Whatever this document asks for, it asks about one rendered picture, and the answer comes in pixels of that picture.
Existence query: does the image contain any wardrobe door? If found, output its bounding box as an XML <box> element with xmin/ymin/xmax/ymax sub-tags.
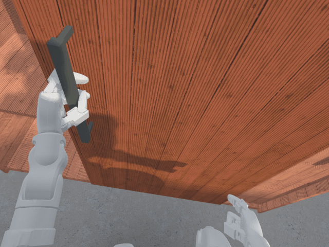
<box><xmin>236</xmin><ymin>147</ymin><xmax>329</xmax><ymax>205</ymax></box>
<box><xmin>12</xmin><ymin>0</ymin><xmax>329</xmax><ymax>205</ymax></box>

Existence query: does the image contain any left robot hand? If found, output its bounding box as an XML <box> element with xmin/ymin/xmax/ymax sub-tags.
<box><xmin>36</xmin><ymin>69</ymin><xmax>90</xmax><ymax>135</ymax></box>

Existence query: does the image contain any right robot forearm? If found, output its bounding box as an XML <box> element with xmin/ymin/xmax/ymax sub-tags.
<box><xmin>245</xmin><ymin>235</ymin><xmax>270</xmax><ymax>247</ymax></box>

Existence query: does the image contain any left robot forearm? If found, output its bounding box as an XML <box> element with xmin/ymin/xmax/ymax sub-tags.
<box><xmin>1</xmin><ymin>132</ymin><xmax>68</xmax><ymax>247</ymax></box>

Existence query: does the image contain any right robot hand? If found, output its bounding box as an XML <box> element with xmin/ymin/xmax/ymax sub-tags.
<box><xmin>224</xmin><ymin>194</ymin><xmax>263</xmax><ymax>247</ymax></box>

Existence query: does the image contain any robot right thigh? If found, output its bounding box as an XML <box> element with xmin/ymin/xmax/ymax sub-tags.
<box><xmin>195</xmin><ymin>228</ymin><xmax>231</xmax><ymax>247</ymax></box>

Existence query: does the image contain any handle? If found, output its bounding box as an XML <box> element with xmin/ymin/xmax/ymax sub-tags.
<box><xmin>47</xmin><ymin>25</ymin><xmax>94</xmax><ymax>143</ymax></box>

